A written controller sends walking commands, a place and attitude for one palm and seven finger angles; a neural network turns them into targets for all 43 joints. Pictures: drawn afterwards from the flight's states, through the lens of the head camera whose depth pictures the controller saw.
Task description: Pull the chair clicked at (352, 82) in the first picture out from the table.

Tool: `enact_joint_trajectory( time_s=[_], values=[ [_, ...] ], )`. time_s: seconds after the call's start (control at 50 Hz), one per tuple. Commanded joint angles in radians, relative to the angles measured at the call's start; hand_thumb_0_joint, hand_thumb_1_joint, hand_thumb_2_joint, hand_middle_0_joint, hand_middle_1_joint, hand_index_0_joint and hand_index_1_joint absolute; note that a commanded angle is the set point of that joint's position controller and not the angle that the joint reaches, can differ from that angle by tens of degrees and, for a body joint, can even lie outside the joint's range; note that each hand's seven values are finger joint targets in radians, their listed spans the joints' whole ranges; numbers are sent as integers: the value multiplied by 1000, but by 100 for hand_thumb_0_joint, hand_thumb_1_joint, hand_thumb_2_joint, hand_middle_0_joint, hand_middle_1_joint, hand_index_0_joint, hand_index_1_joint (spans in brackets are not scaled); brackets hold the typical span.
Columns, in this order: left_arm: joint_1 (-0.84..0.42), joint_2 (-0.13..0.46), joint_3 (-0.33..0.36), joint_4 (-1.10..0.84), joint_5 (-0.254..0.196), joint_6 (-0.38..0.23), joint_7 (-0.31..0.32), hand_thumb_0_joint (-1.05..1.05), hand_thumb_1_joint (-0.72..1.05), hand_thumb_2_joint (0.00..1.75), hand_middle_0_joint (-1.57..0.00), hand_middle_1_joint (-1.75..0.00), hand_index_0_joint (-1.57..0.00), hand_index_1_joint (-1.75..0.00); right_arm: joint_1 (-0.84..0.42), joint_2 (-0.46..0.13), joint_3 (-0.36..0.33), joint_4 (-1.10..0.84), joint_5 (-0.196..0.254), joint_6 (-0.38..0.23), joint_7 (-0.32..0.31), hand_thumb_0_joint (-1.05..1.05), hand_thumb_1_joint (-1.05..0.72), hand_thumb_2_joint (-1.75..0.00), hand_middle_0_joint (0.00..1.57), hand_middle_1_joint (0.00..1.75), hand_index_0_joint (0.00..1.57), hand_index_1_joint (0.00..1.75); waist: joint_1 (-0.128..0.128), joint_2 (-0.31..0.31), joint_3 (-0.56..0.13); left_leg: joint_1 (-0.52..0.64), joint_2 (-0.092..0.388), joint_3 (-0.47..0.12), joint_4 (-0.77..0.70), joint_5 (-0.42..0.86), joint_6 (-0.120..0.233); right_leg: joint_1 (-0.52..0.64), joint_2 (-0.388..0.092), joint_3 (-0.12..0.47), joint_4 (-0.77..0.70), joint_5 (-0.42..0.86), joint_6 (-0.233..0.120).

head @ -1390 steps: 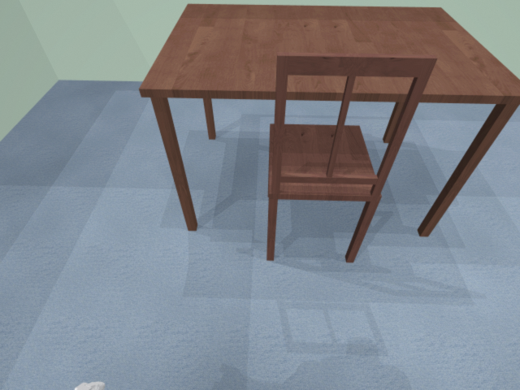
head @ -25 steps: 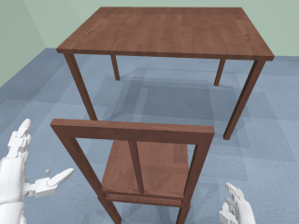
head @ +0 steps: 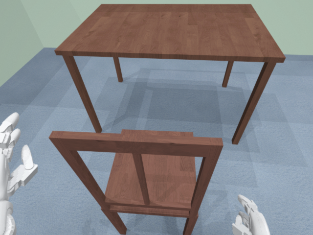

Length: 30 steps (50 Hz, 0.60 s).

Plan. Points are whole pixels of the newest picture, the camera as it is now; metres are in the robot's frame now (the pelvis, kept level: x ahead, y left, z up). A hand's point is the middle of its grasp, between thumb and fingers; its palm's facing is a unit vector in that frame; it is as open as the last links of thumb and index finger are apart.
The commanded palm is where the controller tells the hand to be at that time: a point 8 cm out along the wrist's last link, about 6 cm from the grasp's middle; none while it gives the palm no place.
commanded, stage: draw the hand back to the body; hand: left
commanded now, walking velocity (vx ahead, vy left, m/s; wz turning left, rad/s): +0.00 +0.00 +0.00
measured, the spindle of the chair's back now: (142, 182) +0.28 +0.09 -0.07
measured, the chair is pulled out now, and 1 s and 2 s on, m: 0.54 0.54 0.54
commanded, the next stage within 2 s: step back with the hand held close in 0.14 s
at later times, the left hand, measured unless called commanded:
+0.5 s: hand (31, 173) +0.18 +0.26 +0.15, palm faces +0.36 -0.78 -0.52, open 7.4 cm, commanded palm +0.12 +0.30 +0.18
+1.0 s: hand out of the picture +0.09 +0.28 +0.16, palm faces +0.46 -0.77 -0.45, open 7.4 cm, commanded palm +0.03 +0.31 +0.18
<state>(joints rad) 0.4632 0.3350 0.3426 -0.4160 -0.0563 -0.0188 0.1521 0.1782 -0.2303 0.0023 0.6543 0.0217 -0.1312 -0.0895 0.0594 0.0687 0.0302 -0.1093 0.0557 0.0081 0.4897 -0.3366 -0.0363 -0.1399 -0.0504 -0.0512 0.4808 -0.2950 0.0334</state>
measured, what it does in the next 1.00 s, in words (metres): shifts its weight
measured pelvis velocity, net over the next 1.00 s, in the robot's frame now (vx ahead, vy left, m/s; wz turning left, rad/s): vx -0.11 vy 0.01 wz -0.01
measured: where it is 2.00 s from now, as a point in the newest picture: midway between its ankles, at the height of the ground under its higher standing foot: outside the picture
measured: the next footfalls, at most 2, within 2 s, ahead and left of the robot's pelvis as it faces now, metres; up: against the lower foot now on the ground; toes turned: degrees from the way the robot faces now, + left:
right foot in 1.68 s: -0.22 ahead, -0.09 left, +0.00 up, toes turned +0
left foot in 1.94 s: -0.27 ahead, +0.12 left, +0.00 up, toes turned +10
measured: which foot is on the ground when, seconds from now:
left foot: down 0.00-1.00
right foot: down 0.00-1.00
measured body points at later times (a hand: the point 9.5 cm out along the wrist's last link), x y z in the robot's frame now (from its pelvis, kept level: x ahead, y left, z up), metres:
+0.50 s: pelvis -0.03 +0.01 +0.00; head +0.00 -0.01 +0.45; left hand +0.16 +0.30 +0.18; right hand +0.15 -0.23 -0.09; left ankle -0.04 +0.14 -0.74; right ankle -0.02 -0.14 -0.74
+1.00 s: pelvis -0.11 +0.01 -0.01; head -0.10 +0.02 +0.44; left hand +0.06 +0.31 +0.18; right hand +0.05 -0.23 -0.09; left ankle -0.05 +0.14 -0.74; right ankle -0.03 -0.14 -0.73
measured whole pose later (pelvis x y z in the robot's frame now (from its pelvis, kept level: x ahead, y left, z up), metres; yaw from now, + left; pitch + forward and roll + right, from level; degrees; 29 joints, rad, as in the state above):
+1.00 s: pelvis -0.11 +0.01 -0.01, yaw -1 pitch -2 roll -1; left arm 0.52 0.38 0.40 -0.50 -0.02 -0.14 0.19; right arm 0.21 -0.22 0.00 0.60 0.02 -0.09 -0.11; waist 0.01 0.02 0.05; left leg -0.37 0.05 0.00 0.62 -0.25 0.00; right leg -0.37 -0.04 -0.03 0.55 -0.22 0.03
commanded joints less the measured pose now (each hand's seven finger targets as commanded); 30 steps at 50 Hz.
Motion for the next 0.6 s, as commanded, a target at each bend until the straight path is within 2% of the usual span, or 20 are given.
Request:
enact_joint_trajectory(
  time_s=[0.0, 0.06, 0.12, 0.18, 0.22, 0.24, 0.26, 0.28, 0.3, 0.32, 0.34, 0.36, 0.38, 0.44, 0.48, 0.52, 0.58],
  values=[
    [-66, 249, 167, -288, 5, -80, 30, 0, 90, 90, -20, -30, -20, -30, -126, -85, -34, -164, -2, -65, -7, 0, -90, -90, 20, 30, 20, 30, 11, 25, -161, 19, 1, 15, -47, 426, 39, 81, -14, -17, -38, 400, -51],
    [-65, 237, 164, -275, 3, -78, 33, 0, 90, 90, -20, -30, -20, -30, -124, -85, -33, -161, 1, -67, -9, 0, -90, -90, 20, 30, 20, 30, 8, 35, -133, 12, 3, 20, -51, 409, 36, 67, -14, -19, -43, 382, -52],
    [-66, 204, 143, -203, -1, -69, 28, 0, 90, 90, -20, -30, -20, -30, -126, -89, -36, -152, 4, -57, -11, 0, -90, -90, 20, 30, 20, 30, 0, -20, -78, -7, 8, 20, -61, 351, 37, 38, -10, -18, -56, 339, -49],
    [-77, 183, 124, -174, 0, -69, 21, 0, 90, 90, -20, -30, -20, -30, -129, -95, -36, -150, 4, -53, -9, 0, -90, -90, 20, 30, 20, 30, -2, -9, -49, -28, 6, 17, -68, 311, 37, 28, -8, -17, -65, 299, -51],
    [-80, 188, 123, -174, -1, -72, 19, 0, 90, 90, -20, -30, -20, -30, -130, -97, -37, -156, 4, -50, -8, 0, -90, -90, 20, 30, 20, 30, 1, -25, -64, -20, 7, 17, -70, 302, 42, 30, -11, -16, -64, 291, -48],
    [-69, 152, 74, -229, 1, -79, 13, 0, 90, 90, -20, -30, -20, -30, -139, -94, -35, -168, 2, -56, -4, 0, -90, -90, 20, 30, 20, 30, 2, -23, -79, -9, 6, 14, -68, 314, 44, 32, -12, -16, -60, 297, -48],
    [-232, 322, 233, -310, -14, -137, 9, 0, 90, 90, -20, -30, -20, -30, -121, -118, -45, -181, 4, -28, -1, 0, -90, -90, 20, 30, 20, 30, -36, -15, 17, -63, 25, 19, -40, 244, 60, -57, -56, 101, -120, 409, -52],
    [-263, 337, 248, -297, -3, -160, 4, 0, 90, 90, -20, -30, -20, -30, -108, -104, -41, -165, 3, -17, -3, 0, -90, -90, 20, 30, 20, 30, -43, -21, -2, -74, 17, 6, -42, 199, 56, -29, -75, 106, -115, 449, -62],
    [-141, 274, 213, -224, -5, -157, 1, 0, 90, 90, -20, -30, -20, -30, -124, -99, -45, -164, -1, -12, -5, 0, -90, -90, 20, 30, 20, 30, -44, -43, -2, -65, 19, 8, -42, 221, 56, -29, -80, 109, -107, 480, -61],
    [-73, 225, 178, -210, -3, -153, -5, 0, 90, 90, -20, -30, -20, -30, -116, -103, -46, -176, -3, -1, 0, 0, -90, -90, 20, 30, 20, 30, -45, -66, -36, -55, 24, 4, -45, 267, 53, -6, -78, 98, -87, 495, -58],
    [-21, 204, 165, -193, -1, -148, -8, 0, 90, 90, -20, -30, -20, -30, -121, -104, -47, -187, -4, 12, 2, 0, -90, -90, 20, 30, 20, 30, -43, -60, -62, -42, 31, 4, -49, 312, 53, 2, -75, 89, -72, 494, -52],
    [15, 194, 159, -211, 2, -151, -8, 0, 90, 90, -20, -30, -20, -30, -120, -109, -50, -194, -6, 24, 5, 0, -90, -90, 20, 30, 20, 30, -42, -27, -98, -30, 44, -2, -55, 381, 55, 19, -73, 77, -51, 500, -50],
    [56, 203, 176, -206, 2, -151, -4, 0, 90, 90, -20, -30, -20, -30, -129, -103, -54, -194, -3, 30, 5, 0, -90, -90, 20, 30, 20, 30, -42, 11, -128, -20, 50, 0, -59, 421, 58, 30, -72, 69, -41, 501, -45],
    [119, 216, 196, -241, 8, -154, 6, 0, 90, 90, -20, -30, -20, -30, -128, -96, -61, -221, 0, 57, 8, 0, -90, -90, 20, 30, 20, 30, -41, -42, -188, -29, 69, -12, -41, 504, 55, 48, -70, 58, -10, 516, -40],
    [127, 255, 229, -280, 8, -161, 16, 0, 90, 90, -20, -30, -20, -30, -138, -92, -65, -223, 4, 61, 1, 0, -90, -90, 20, 30, 20, 30, -43, -18, -202, -46, 78, -18, -52, 491, 58, 50, -71, 55, 6, 488, -36],
    [140, 260, 235, -316, 6, -169, 22, 0, 90, 90, -20, -30, -20, -30, -132, -88, -64, -235, 5, 58, -4, 0, -90, -90, 20, 30, 20, 30, -39, -25, -210, -67, 87, -25, -50, 474, 60, 34, -63, 49, 25, 447, -31],
    [128, 283, 253, -353, 4, -178, 33, 0, 90, 90, -20, -30, -20, -30, -128, -87, -66, -227, 8, 44, -14, 0, -90, -90, 20, 30, 20, 30, -40, 28, -197, -119, 103, -49, -72, 412, 68, 23, -55, 46, 50, 357, -27]
  ],
)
